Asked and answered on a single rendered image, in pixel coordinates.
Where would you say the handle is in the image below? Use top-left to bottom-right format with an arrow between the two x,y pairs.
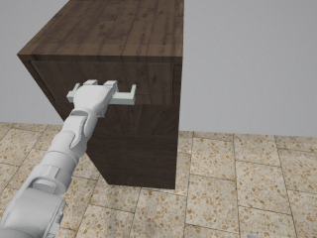
66,83 -> 137,105

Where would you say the cabinet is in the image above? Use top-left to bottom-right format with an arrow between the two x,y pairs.
17,0 -> 184,190

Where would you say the drawer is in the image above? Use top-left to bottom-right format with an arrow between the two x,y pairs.
31,60 -> 175,105

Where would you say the robot left hand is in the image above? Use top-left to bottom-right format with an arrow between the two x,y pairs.
73,79 -> 119,118

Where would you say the left robot upper arm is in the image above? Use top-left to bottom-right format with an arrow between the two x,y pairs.
0,187 -> 66,238

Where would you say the robot left forearm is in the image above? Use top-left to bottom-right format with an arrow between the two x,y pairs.
0,107 -> 98,230

